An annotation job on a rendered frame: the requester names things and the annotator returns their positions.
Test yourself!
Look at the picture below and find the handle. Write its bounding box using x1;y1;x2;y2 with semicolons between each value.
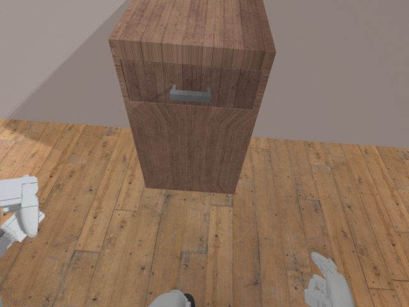
170;84;211;103

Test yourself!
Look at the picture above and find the cabinet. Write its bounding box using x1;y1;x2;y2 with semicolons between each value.
108;0;276;194

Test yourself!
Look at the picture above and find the robot right hand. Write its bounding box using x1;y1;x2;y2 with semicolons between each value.
304;252;355;307

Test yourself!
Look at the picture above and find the left robot shin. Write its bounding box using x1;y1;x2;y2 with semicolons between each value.
170;290;186;298

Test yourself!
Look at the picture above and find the left robot thigh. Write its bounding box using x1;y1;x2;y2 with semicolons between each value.
148;293;191;307

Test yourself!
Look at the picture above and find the robot left hand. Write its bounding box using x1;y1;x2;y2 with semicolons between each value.
0;174;45;258

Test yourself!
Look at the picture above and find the drawer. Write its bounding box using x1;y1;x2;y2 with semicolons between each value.
121;59;263;110

